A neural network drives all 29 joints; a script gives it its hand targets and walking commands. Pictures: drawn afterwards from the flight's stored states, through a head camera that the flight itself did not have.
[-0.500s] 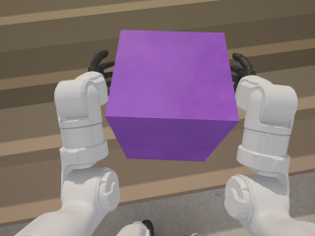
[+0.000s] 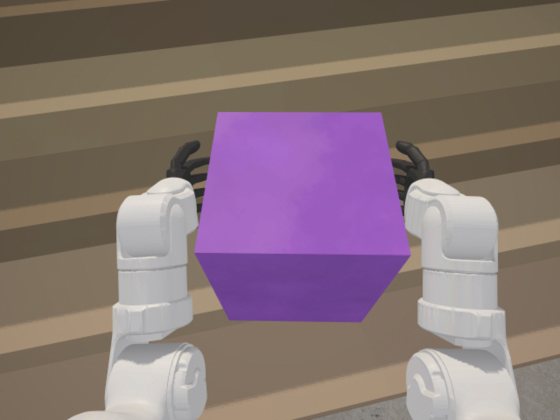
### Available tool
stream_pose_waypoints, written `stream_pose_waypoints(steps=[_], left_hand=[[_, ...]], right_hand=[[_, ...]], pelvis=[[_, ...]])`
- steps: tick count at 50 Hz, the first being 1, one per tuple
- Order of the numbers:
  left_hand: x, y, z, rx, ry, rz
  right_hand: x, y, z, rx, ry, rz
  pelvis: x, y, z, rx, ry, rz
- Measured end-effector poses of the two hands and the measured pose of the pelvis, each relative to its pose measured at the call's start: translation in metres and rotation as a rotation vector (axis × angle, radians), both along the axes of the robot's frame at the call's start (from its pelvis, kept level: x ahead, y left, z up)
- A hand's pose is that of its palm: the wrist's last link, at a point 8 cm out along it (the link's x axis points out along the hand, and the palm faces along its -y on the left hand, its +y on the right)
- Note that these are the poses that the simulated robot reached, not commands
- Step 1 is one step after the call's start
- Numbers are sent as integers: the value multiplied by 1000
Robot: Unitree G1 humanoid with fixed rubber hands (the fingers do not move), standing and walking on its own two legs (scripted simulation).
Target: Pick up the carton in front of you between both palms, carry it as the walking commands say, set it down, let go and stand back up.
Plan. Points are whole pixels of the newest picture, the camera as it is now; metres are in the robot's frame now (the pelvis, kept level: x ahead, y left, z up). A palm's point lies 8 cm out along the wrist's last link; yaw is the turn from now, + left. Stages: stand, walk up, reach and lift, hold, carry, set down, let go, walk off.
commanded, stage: carry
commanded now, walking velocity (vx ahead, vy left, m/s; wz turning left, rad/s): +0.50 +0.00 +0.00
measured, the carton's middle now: (296, 227) +0.37 -0.01 +0.06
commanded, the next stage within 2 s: none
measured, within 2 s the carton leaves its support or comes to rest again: neither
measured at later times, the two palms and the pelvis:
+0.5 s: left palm (181, 108) +0.50 +0.15 +0.17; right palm (392, 100) +0.51 -0.15 +0.16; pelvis +0.13 -0.01 +0.00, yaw +0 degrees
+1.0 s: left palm out of the picture +0.77 +0.15 +0.37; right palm out of the picture +0.75 -0.15 +0.38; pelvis +0.39 +0.01 +0.15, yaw +1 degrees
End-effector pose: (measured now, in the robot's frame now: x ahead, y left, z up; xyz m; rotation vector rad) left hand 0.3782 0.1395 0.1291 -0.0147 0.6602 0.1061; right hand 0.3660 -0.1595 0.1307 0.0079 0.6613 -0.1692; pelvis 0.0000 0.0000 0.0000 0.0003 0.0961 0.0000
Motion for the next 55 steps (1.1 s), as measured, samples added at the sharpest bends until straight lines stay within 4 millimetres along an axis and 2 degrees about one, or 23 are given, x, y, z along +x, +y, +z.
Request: stream_pose_waypoints(steps=[6,10,14,20,25,29,32,36,42,45,48,52,55], left_hand=[[17,-14,22,24,-57,20],[25,-20,26,42,-28,38],[39,-19,29,50,19,43],[74,-7,42,63,18,67],[119,8,44,58,37,78],[173,14,46,38,45,49],[215,12,52,7,57,-3],[251,8,81,-35,70,-20],[308,10,165,-42,-34,-29],[341,11,202,-46,-80,-32],[374,10,227,-54,-85,-28],[420,11,246,-36,-52,-12],[458,12,251,-10,-6,23]], right_hand=[[25,-15,17,6,-57,35],[43,-20,22,18,-28,59],[63,-19,28,21,19,69],[105,-7,37,40,18,89],[148,8,34,48,36,90],[190,14,36,37,44,54],[210,12,46,9,57,-2],[231,9,76,0,68,-44],[289,11,162,21,-38,-72],[325,12,205,-3,-82,-61],[361,11,236,-39,-85,-39],[418,10,260,-60,-49,6],[470,12,264,-50,-4,40]], pelvis=[[20,-22,-14,16,-14,1],[37,-33,-18,-4,-26,7],[55,-36,-11,3,-12,7],[88,-28,-6,17,-12,0],[134,-13,1,36,-27,-3],[178,6,10,50,-4,0],[202,22,32,62,-23,12],[230,29,74,54,-41,8],[285,33,129,7,-49,-17],[319,27,141,-8,-44,-8],[359,15,147,-20,-52,10],[415,-1,156,-51,-53,14],[458,-16,163,-66,-33,16]])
